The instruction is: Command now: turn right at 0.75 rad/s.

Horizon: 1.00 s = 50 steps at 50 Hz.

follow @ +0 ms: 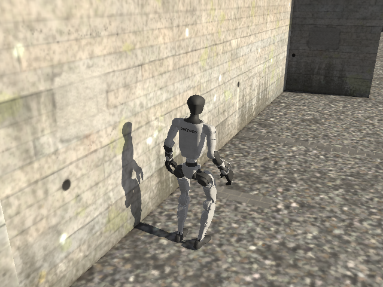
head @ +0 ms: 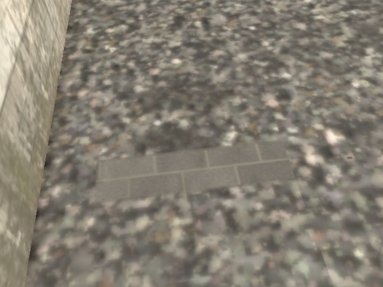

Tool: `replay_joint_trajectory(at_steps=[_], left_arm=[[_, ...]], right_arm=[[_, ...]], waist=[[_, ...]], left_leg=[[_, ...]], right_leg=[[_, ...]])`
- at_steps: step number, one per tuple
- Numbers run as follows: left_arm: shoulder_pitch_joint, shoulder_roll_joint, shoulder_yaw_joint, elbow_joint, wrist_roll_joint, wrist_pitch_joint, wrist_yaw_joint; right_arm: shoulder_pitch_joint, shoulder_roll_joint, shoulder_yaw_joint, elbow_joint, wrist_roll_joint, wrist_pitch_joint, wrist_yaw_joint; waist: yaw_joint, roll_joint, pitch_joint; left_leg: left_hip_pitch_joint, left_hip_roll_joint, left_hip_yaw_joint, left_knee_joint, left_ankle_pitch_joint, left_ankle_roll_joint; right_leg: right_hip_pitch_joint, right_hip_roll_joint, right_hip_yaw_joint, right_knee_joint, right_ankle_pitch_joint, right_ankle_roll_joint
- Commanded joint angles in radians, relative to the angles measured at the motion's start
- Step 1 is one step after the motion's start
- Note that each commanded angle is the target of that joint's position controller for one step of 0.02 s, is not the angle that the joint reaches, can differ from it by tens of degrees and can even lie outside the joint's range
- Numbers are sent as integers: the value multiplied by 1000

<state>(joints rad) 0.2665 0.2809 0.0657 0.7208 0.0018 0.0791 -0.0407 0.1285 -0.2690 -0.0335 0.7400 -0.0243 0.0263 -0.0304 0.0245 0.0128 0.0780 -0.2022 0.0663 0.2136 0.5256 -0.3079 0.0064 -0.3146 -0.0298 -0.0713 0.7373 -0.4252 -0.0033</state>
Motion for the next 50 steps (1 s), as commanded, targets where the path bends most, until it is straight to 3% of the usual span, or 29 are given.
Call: replay_joint_trajectory(at_steps=[1, 2, 3, 4, 6, 7, 8, 10, 12, 15, 18, 20, 22, 25, 29, 31, 34, 36, 37, 38, 39, 40, 41, 43, 45, 46, 47, 48, 50], left_arm=[[61, 78, 21, -63, 7, -30, 4], [112, 202, 52, -46, 23, -41, 18], [161, 334, 81, -59, 13, -51, 23], [201, 304, 86, -46, 5, -46, 29], [26, 215, 59, -72, 4, -27, 42], [-29, 191, 51, -89, -5, -24, 43], [-40, 172, 45, -101, -5, -25, 42], [-6, 188, 51, -94, -9, -31, 38], [-7, 185, 48, -99, 3, -36, 38], [25, 139, 22, -75, 13, -47, 48], [-2, 72, -21, -49, 31, -66, 60], [-16, 110, -19, -35, 42, -72, 67], [-25, 158, -6, -30, 39, -62, 73], [-7, 154, -5, -13, 21, -56, 81], [-32, 147, 0, 1, 27, -59, 85], [-52, 146, 3, 5, 29, -59, 83], [-71, 151, 7, 11, 19, -56, 79], [-100, 168, 15, 11, 8, -55, 79], [-97, 157, 13, -1, 8, -59, 76], [-108, 72, -11, -58, 27, -50, 72], [-171, 93, -14, -83, 39, -43, 80], [-155, 102, -13, -73, 28, -43, 74], [-147, 119, -9, -64, 19, -50, 70], [-135, 150, -2, -60, 30, -55, 60], [-126, 139, -5, -65, 30, -49, 49], [-135, 133, -8, -74, 27, -47, 47], [-153, 136, -8, -91, 35, -49, 47], [-142, 143, -8, -92, 37, -45, 47], [-111, 142, -10, -75, 33, -46, 52]], right_arm=[[-2, -154, -49, -37, 7, -21, 2], [32, -116, -45, -55, 4, -18, 14], [-52, -55, -21, -132, -5, -4, 1], [-69, -77, -19, -131, -8, 4, -9], [-42, -109, -27, -101, 7, -8, -2], [-28, -128, -32, -93, -5, -11, 3], [20, -129, -34, -70, -12, -11, 10], [39, -117, -30, -70, -10, -5, 23], [75, -115, -30, -50, -3, 0, 26], [95, -116, -29, -27, 3, 8, 16], [120, -89, -14, 15, 12, 16, 20], [120, -99, -12, 34, 18, 17, 26], [112, -128, -22, 33, 17, 14, 31], [117, -118, -21, 21, 20, 8, 29], [111, -106, -22, -8, 26, 11, 32], [117, -97, -23, -22, 34, 13, 37], [121, -90, -26, -50, 40, 15, 47], [159, -97, -33, -51, 31, 9, 53], [183, -178, -56, -58, 11, 2, 46], [202, -323, -87, -82, 4, -5, 49], [307, -312, -102, -58, 13, 2, 46], [263, -274, -95, -57, 22, 10, 40], [177, -239, -88, -76, 28, 22, 32], [115, -206, -79, -103, 33, 32, 26], [149, -221, -85, -100, 35, 30, 32], [164, -232, -90, -98, 33, 28, 32], [182, -248, -97, -89, 29, 31, 28], [192, -242, -98, -92, 30, 29, 27], [189, -204, -86, -95, 15, 28, 13]], waist=[[26, 57, -126], [31, -204, -121], [41, -325, -106], [69, -196, -164], [-10, -104, -55], [-25, -121, -60], [-27, -126, -108], [-25, -84, -134], [-12, -86, -141], [8, -122, -130], [-2, -107, -108], [3, -116, -70], [9, -99, -40], [1, -48, -36], [-12, -40, -65], [-17, -65, -89], [-20, -106, -115], [-62, -72, -127], [-75, 67, -124], [-41, 254, -99], [-116, 157, -129], [-74, 72, -87], [-42, 36, -51], [-26, 58, -79], [-33, 37, -122], [-39, 34, -124], [-46, 34, -111], [-41, 55, -110], [-53, 98, -128]], left_leg=[[-5, 224, -95, 42, 281, 68], [-217, 96, -4, 310, -58, -19], [-452, -87, -117, 485, -396, -64], [-452, -66, -247, 600, -376, -55], [-462, -14, -287, 575, -145, -40], [-446, -17, -277, 566, -80, -43], [-410, -31, -268, 578, -45, -49], [-393, -49, -277, 571, -33, -59], [-406, -49, -265, 511, -11, -65], [-358, -35, -251, 446, -5, -62], [-208, -24, -265, 302, 0, -42], [-139, -57, -271, 242, -24, -21], [-179, -71, -258, 259, -70, -6], [-223, -63, -245, 300, -148, 2], [-232, -52, -229, 294, -195, 8], [-199, -58, -215, 251, -193, 14], [-121, -82, -180, 127, -146, 26], [16, -105, -197, -86, 46, 50], [109, 8, -422, -213, 168, 97], [224, 276, -811, -192, 711, 227], [227, 298, -823, -170, 809, 352], [214, 236, -726, -163, 739, 345], [181, 163, -647, -175, 648, 295], [191, 79, -587, -166, 674, 231], [202, 58, -588, -145, 722, 215], [205, 51, -601, -138, 712, 210], [195, 46, -636, -142, 668, 203], [206, 53, -648, -135, 660, 205], [207, 51, -612, -136, 675, 188]], right_leg=[[139, 28, 9, -242, 183, -49], [271, -146, 328, -405, 411, -108], [291, -349, 672, -407, 828, -276], [308, -338, 630, -429, 699, -338], [214, -196, 469, -446, 445, -265], [210, -146, 432, -438, 482, -235], [227, -112, 389, -420, 567, -220], [229, -91, 393, -409, 574, -205], [265, -97, 380, -416, 562, -203], [264, -119, 362, -448, 589, -197], [191, -125, 307, -493, 518, -170], [143, -127, 283, -499, 430, -164], [177, -164, 299, -473, 443, -192], [238, -223, 316, -427, 603, -236], [303, -264, 287, -383, 773, -259], [312, -257, 239, -360, 807, -245], [296, -248, 162, -313, 799, -205], [212, -201, 67, -183, 678, -127], [63, -118, -11, 28, 475, -53], [-263, 73, -53, 206, -180, 36], [-313, 91, 103, 361, -270, 39], [-344, 51, 143, 415, -177, 44], [-350, 28, 148, 393, -75, 47], [-327, 19, 139, 363, 20, 63], [-308, 31, 133, 354, 48, 73], [-314, 33, 135, 331, 55, 75], [-320, 38, 146, 296, 51, 83], [-336, 43, 146, 280, 52, 86], [-322, 33, 127, 244, 77, 79]])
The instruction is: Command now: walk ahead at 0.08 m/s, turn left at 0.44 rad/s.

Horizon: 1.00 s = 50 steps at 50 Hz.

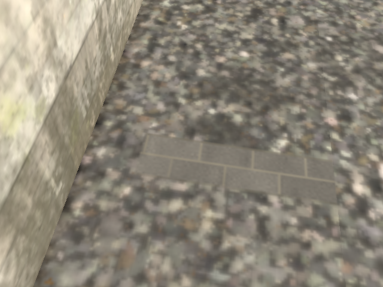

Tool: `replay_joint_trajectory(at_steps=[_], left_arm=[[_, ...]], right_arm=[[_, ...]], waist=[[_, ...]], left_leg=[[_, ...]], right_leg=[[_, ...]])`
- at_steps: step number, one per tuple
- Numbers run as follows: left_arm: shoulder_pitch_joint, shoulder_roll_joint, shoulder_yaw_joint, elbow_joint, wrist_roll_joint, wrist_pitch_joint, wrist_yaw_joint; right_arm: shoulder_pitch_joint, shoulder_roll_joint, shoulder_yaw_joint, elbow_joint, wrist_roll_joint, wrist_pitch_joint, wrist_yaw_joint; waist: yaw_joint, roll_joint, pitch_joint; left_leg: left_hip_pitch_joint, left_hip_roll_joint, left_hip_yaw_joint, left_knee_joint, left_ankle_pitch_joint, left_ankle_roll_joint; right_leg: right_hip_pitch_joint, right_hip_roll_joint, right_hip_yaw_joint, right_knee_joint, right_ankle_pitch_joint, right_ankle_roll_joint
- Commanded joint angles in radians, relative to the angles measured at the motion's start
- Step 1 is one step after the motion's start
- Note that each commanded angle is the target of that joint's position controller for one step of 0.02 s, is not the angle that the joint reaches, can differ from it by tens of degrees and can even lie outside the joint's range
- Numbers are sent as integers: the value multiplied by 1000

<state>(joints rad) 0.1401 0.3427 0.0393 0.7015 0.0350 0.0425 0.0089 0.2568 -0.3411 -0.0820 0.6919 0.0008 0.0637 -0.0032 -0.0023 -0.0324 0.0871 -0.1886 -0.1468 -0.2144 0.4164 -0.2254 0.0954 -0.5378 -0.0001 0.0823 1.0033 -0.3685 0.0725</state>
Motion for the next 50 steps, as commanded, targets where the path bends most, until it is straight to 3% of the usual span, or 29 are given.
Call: replay_joint_trajectory(at_steps=[1, 3, 4, 5, 8, 10, 13, 15, 18, 19, 20, 21, 22, 23, 24, 25, 26, 27, 29, 32, 37, 41, 43, 45, 46, 47, 48, 49, 50], left_arm=[[36, 74, 13, -48, 11, -20, -2], [-2, 62, 10, -47, 22, -33, -22], [-40, 68, 13, -55, 19, -40, -28], [-66, 78, 16, -59, 14, -48, -33], [-76, 80, 17, -57, 6, -73, -51], [-91, 78, 18, -68, -5, -71, -62], [-111, 74, 20, -93, -13, -62, -71], [-126, 76, 17, -108, -11, -61, -83], [-202, 45, -2, -164, -4, -55, -101], [-172, 25, -10, -166, 1, -57, -99], [-93, 16, -10, -149, 4, -60, -90], [64, 37, 5, -104, 6, -67, -76], [254, 80, 28, -49, 14, -76, -60], [359, 179, 58, -20, 28, -84, -45], [390, 266, 70, -25, 9, -83, -39], [349, 233, 73, -33, -29, -84, -33], [272, 187, 61, -20, -29, -90, -24], [230, 115, 42, -14, -29, -93, -25], [161, 56, 18, -10, -33, -96, -22], [157, 63, 16, 17, -32, -116, -25], [141, 10, -6, 55, -37, -109, -10], [217, 2, -9, 114, -32, -101, 10], [218, 6, -5, 134, -28, -92, 20], [204, 17, -1, 149, -29, -88, 29], [175, 31, 2, 151, -34, -89, 30], [175, 35, 2, 130, -39, -96, 27], [323, -54, -12, 156, -67, -85, 16], [283, -13, -5, 184, -41, -61, 18], [250, -16, -4, 187, -20, -50, 17]], right_arm=[[99, -114, -32, -35, -14, -11, -17], [129, -88, -17, -13, -30, -23, -9], [126, -101, -17, -8, -36, -34, -5], [130, -113, -20, -2, -38, -48, -3], [157, -131, -26, 23, -39, -96, -7], [165, -125, -25, 40, -43, -128, -9], [149, -126, -21, 50, -36, -150, -12], [143, -114, -15, 61, -44, -160, -7], [181, -121, -13, 97, -53, -168, -4], [164, -115, -7, 104, -50, -168, -1], [158, -117, -3, 114, -42, -167, 1], [186, -133, -3, 133, -32, -162, 1], [194, -135, 5, 141, -23, -163, -3], [203, -70, 31, 110, -14, -170, 3], [263, -5, 43, 81, 0, -175, 4], [137, -114, 22, 72, -23, -168, -7], [91, -72, 36, 59, -5, -165, -8], [84, -50, 47, 66, -13, -160, -5], [122, -46, 49, 89, -33, -122, 9], [163, -16, 49, 113, -38, -88, 17], [51, 26, 61, 101, -29, -86, 21], [-26, 37, 70, 104, -31, -91, 14], [10, 21, 67, 126, -35, -97, 5], [94, -4, 58, 161, -36, -110, -9], [167, -10, 55, 185, -38, -123, -16], [251, -63, 42, 210, -40, -132, -26], [250, -74, 41, 221, -24, -117, -30], [198, -4, 61, 208, 5, -114, -22], [105, 0, 63, 193, 5, -114, -20]], waist=[[-45, 143, -175], [-79, 180, -120], [-92, 195, -65], [-101, 185, -32], [-106, 129, -13], [-108, 114, 14], [-94, 130, 35], [-89, 129, 46], [-105, 110, 88], [-76, 101, 88], [-34, 102, 29], [36, 95, -78], [128, 76, -190], [157, -51, -281], [97, -296, -452], [129, -49, -423], [79, -6, -292], [45, 44, -189], [-20, 12, -127], [-60, 15, -129], [-37, -38, -117], [14, -38, -105], [1, -44, -91], [-38, -44, -81], [-88, -20, -94], [-108, 70, -176], [-49, 262, -313], [-44, 135, -322], [-13, 88, -207]], left_leg=[[194, 263, -187, -78, 358, 100], [174, 268, -256, -206, -233, 120], [173, 288, -289, -246, -341, 129], [190, 312, -300, -266, -361, 135], [268, 370, -253, -295, -318, 135], [293, 389, -198, -306, -291, 122], [314, 412, -125, -327, -260, 102], [302, 411, -49, -344, -214, 90], [295, 420, 58, -349, -28, 81], [243, 399, 126, -291, 262, 65], [184, 377, 196, -166, 692, 44], [150, 361, 238, 62, 1028, 24], [36, 331, 273, 317, 1015, -17], [-212, 252, 306, 643, 561, -54], [-404, 69, 276, 1066, -286, -96], [-438, 121, 128, 1118, -183, -83], [-450, 170, 140, 1086, -122, -85], [-432, 201, 160, 989, -123, -79], [-358, 219, 173, 863, -126, -81], [-318, 191, 216, 727, -63, -91], [-292, 154, 284, 431, 159, -90], [-263, 132, 294, 258, 233, -72], [-220, 119, 285, 222, 164, -50], [-143, 106, 276, 124, 140, -19], [-36, 133, 246, 15, 275, 1], [167, 272, 109, 48, 782, 55], [334, 528, -146, 80, 1216, 273], [237, 540, -202, 14, 1138, 319], [116, 506, -129, -37, 947, 297]], right_leg=[[-70, -6, -45, -38, 30, 3], [-107, -32, -51, -97, 73, -9], [-156, -41, -50, -128, 95, -15], [-194, -51, -46, -154, 115, -24], [-260, -44, -16, -191, 142, -62], [-304, -11, 49, -192, 156, -96], [-355, -27, 28, -154, 170, -104], [-336, -56, -19, -158, 161, -125], [-315, -73, -119, -195, 110, -172], [-202, -43, -161, -255, 82, -195], [-5, 21, -217, -291, 71, -214], [224, 98, -247, -310, 85, -224], [498, 115, -203, -386, 164, -240], [749, -82, 73, -485, 45, -277], [883, -433, 698, -628, 411, -406], [831, -385, 628, -599, 782, -402], [709, -365, 405, -552, 995, -393], [575, -305, 289, -570, 1036, -353], [430, -228, 159, -648, 1012, -309], [401, -181, 50, -693, 1170, -278], [418, -79, -89, -714, 1145, -187], [512, -111, -69, -672, 1128, -163], [533, -143, -42, -616, 1190, -165], [550, -154, -19, -514, 1249, -154], [519, -138, -25, -414, 1188, -136], [408, -77, -41, -228, 889, -112], [255, 75, -63, 56, 41, -63], [239, 117, 14, 139, -236, -80], [220, 86, 52, 145, -225, -89]])
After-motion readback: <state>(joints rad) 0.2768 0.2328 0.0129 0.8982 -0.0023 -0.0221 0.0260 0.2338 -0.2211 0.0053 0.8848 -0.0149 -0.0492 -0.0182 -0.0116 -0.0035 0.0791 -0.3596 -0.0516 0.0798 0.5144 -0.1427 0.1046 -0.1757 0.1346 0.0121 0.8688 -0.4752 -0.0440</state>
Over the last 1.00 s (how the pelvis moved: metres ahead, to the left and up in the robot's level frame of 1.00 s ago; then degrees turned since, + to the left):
0.01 0.02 0.01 16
